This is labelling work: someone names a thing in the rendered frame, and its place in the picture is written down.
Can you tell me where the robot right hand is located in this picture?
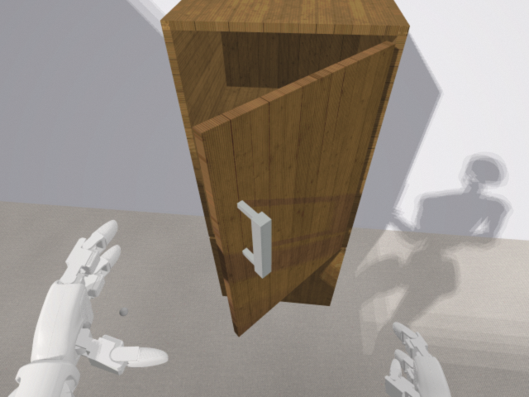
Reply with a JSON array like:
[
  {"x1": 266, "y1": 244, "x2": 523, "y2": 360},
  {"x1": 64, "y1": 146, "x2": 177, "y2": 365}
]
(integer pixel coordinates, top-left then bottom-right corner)
[{"x1": 385, "y1": 322, "x2": 451, "y2": 397}]

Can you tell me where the left robot forearm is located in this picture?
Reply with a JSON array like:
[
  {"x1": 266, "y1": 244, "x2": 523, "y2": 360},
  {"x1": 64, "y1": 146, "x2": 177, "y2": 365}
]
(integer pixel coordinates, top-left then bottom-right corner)
[{"x1": 8, "y1": 360, "x2": 80, "y2": 397}]

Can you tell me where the robot left hand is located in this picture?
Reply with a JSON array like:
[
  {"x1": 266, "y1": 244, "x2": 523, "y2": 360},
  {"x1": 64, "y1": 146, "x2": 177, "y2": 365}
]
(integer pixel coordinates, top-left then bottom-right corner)
[{"x1": 31, "y1": 220, "x2": 169, "y2": 375}]

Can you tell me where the cupboard door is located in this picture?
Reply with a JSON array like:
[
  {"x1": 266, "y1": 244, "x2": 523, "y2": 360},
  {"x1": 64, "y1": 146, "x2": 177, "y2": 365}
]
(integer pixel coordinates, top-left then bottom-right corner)
[{"x1": 193, "y1": 41, "x2": 396, "y2": 337}]

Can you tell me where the handle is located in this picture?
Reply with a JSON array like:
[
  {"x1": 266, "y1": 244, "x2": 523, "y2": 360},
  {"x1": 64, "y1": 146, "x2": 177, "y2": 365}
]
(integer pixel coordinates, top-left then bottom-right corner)
[{"x1": 237, "y1": 200, "x2": 272, "y2": 279}]

